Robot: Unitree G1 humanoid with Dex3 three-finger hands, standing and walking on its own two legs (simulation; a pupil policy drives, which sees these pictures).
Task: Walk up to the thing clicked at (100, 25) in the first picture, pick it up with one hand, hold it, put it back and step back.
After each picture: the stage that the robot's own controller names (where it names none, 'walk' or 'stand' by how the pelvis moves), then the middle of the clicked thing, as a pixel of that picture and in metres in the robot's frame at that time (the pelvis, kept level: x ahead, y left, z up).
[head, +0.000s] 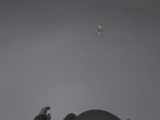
stand; (99, 28) +2.34 -0.22 -0.66
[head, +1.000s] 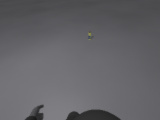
walk; (89, 35) +2.21 +0.15 -0.63
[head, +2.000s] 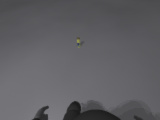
walk; (78, 42) +1.55 +0.36 -0.65
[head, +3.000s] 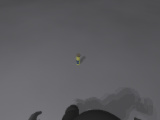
walk; (78, 59) +1.02 +0.25 -0.64
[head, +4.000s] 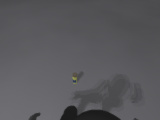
walk; (74, 78) +0.62 +0.18 -0.63
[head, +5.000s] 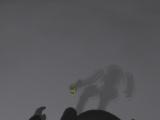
stand; (72, 90) +0.42 +0.18 -0.63
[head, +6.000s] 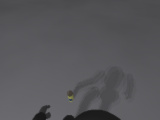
stand; (70, 96) +0.39 +0.21 -0.65
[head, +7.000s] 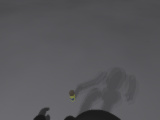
stand; (72, 96) +0.40 +0.19 -0.66
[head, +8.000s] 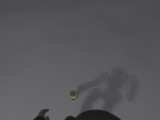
stand; (73, 96) +0.39 +0.18 -0.66
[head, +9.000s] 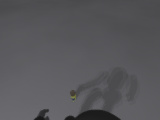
stand; (73, 96) +0.39 +0.18 -0.66
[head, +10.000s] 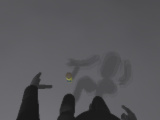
go down; (69, 78) +0.43 +0.18 -0.54
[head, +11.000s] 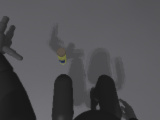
go down; (62, 57) +0.49 +0.20 -0.27
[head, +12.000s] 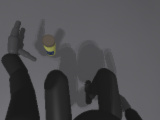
close in; (50, 47) +0.48 +0.22 -0.20
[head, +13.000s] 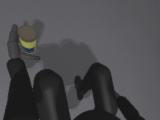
close; (29, 42) +0.47 +0.26 -0.17
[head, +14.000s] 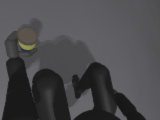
lift; (27, 43) +0.45 +0.25 -0.17
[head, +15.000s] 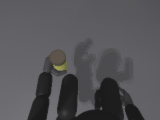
lift; (60, 65) +0.35 +0.20 -0.02
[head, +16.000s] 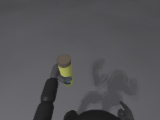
hold; (66, 72) +0.31 +0.16 +0.09
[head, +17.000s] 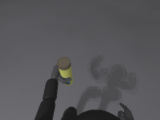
hold; (66, 73) +0.32 +0.16 +0.04
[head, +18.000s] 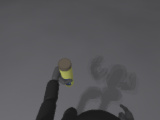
crouch; (67, 74) +0.31 +0.16 +0.04
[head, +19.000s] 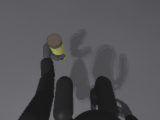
crouch; (58, 50) +0.46 +0.18 -0.04
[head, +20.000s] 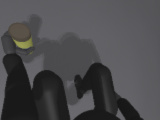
lower; (24, 42) +0.46 +0.26 -0.18
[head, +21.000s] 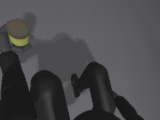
lower; (19, 39) +0.47 +0.27 -0.17
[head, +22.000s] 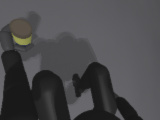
lower; (23, 39) +0.47 +0.27 -0.17
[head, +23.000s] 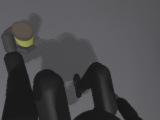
lower; (25, 40) +0.46 +0.26 -0.17
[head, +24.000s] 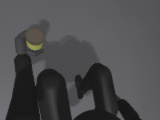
loosen; (34, 44) +0.45 +0.23 -0.16
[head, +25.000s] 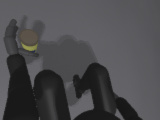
withdraw; (30, 45) +0.46 +0.25 -0.18
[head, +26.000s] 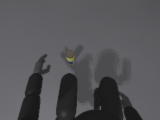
walk; (70, 58) +0.48 +0.17 -0.29
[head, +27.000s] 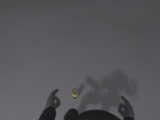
stand; (74, 94) +0.40 +0.14 -0.59
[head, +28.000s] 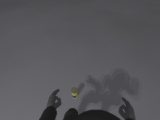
stand; (74, 93) +0.41 +0.16 -0.60
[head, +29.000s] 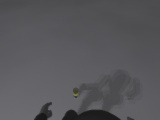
stand; (75, 93) +0.41 +0.14 -0.63
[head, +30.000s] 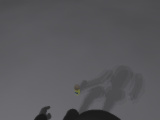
walk; (77, 90) +0.43 +0.15 -0.65
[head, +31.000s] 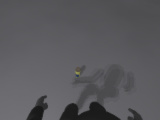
walk; (77, 72) +0.62 +0.12 -0.64
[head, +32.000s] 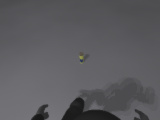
walk; (81, 58) +0.96 +0.21 -0.63
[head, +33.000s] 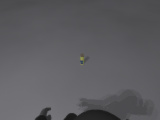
stand; (82, 59) +1.07 +0.15 -0.65
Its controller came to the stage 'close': yes
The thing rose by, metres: 0.70
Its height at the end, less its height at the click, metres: +0.00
